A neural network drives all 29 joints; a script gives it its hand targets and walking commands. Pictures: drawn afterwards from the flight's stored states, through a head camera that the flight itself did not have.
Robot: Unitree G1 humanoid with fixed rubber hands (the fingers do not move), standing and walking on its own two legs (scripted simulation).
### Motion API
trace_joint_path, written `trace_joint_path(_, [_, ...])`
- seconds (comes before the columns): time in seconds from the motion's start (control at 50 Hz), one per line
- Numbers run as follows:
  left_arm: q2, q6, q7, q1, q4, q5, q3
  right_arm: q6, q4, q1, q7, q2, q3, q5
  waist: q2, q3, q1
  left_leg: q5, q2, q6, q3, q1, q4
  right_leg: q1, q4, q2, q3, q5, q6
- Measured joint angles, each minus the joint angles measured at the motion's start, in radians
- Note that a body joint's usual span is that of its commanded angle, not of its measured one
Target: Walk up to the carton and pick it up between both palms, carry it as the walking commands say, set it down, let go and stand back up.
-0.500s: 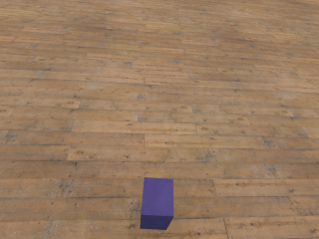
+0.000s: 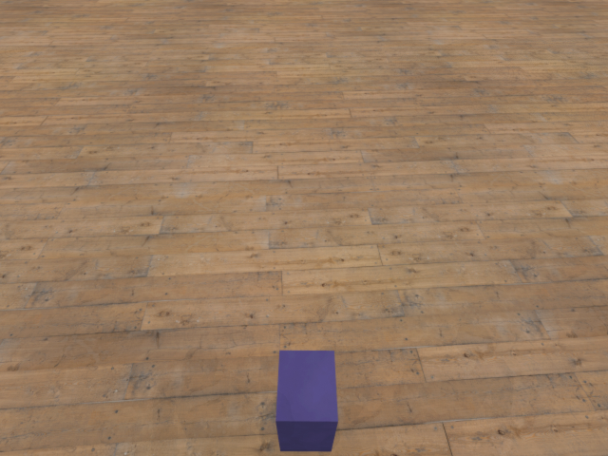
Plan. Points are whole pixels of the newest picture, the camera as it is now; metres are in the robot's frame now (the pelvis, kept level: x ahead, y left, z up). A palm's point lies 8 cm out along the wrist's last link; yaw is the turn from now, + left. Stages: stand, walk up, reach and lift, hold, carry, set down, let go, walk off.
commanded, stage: stand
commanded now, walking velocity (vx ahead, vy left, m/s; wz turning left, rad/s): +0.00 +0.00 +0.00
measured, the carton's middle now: (306, 402) +0.43 -0.01 -0.64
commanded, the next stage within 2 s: reach and lift in 0.70 s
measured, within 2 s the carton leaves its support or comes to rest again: neither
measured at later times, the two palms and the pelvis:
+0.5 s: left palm out of the picture -0.01 +0.21 -0.15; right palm out of the picture -0.02 -0.22 -0.15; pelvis +0.01 +0.00 +0.00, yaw +0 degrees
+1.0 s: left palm out of the picture +0.17 +0.21 -0.14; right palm out of the picture +0.18 -0.19 -0.14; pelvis +0.01 +0.01 -0.02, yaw +2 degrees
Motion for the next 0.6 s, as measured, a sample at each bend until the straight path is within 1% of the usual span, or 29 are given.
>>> trace_joint_path(0.24, [-0.008,-0.015,0.011,0.047,0.027,-0.005,-0.026,-0.004,0.052,-0.010,-0.007,0.023,0.005,0.010,-0.006,-0.004,0.006,-0.021,0.002,-0.004,0.002,-0.002,0.015,-0.005,0.018,0.001,0.007,-0.020,-0.003])
trace_joint_path(0.3, [-0.008,-0.013,0.013,0.045,0.028,-0.005,-0.028,-0.005,0.062,-0.011,-0.010,0.031,0.005,0.009,-0.009,-0.004,0.002,-0.026,0.000,-0.004,0.000,-0.002,0.020,-0.005,0.023,-0.001,0.005,-0.026,-0.003])
trace_joint_path(0.6, [0.001,-0.011,0.017,0.032,0.032,-0.005,-0.032,-0.005,0.079,0.003,-0.014,0.045,0.000,0.009,-0.020,0.006,0.003,-0.042,-0.005,0.000,0.001,-0.005,0.034,-0.009,0.039,-0.007,0.009,-0.042,0.002])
